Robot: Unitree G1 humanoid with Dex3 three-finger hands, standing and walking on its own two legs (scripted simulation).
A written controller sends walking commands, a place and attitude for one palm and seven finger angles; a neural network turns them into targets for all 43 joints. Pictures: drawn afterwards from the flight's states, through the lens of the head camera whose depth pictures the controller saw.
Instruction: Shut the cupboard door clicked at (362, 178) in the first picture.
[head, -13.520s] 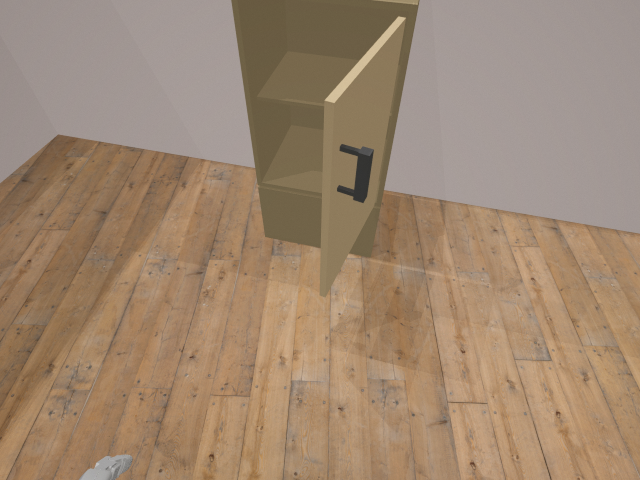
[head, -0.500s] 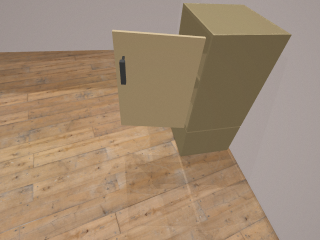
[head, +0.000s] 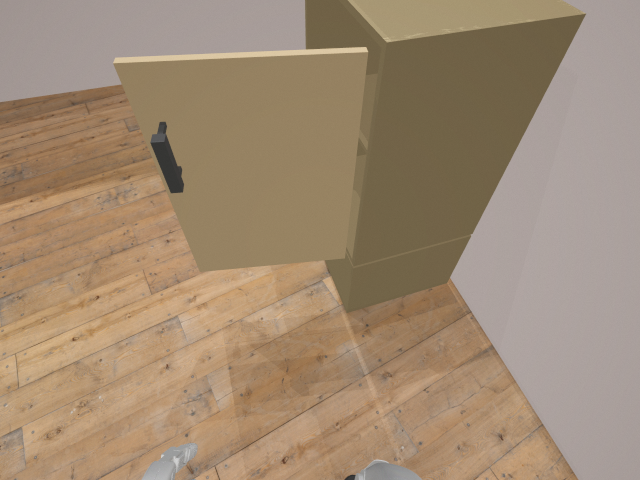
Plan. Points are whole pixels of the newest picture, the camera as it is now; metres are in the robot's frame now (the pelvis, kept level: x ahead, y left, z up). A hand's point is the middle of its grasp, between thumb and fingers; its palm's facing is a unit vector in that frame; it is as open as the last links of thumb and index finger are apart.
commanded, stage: take the last steps up to it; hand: left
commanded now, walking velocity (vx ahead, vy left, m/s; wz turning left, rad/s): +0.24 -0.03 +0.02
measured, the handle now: (169, 157) +0.65 +0.29 -0.01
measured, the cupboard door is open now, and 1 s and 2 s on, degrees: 79 79 79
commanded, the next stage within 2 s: come to a stop and stand still in 0.24 s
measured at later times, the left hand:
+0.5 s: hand out of the picture +0.10 +0.19 -0.16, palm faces +0.09 -0.99 -0.14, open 7.4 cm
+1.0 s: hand (222, 453) +0.18 +0.14 -0.13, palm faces +0.00 -0.96 -0.28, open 7.4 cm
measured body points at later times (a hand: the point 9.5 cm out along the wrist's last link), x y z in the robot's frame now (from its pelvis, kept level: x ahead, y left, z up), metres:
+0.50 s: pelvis +0.15 +0.03 +0.02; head +0.17 +0.06 +0.47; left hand +0.10 +0.24 -0.15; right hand +0.25 -0.18 -0.12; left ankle +0.18 +0.13 -0.71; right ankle +0.10 -0.09 -0.69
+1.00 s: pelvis +0.12 -0.04 +0.03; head +0.13 -0.09 +0.47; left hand +0.18 +0.19 -0.11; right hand +0.14 -0.29 -0.15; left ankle +0.12 +0.10 -0.65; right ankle +0.13 -0.16 -0.71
